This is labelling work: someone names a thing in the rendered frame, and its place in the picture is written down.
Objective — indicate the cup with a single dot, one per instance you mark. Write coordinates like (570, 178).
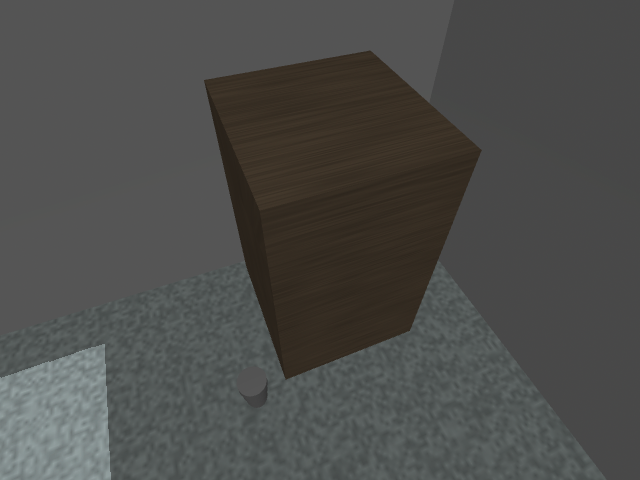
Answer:
(252, 385)

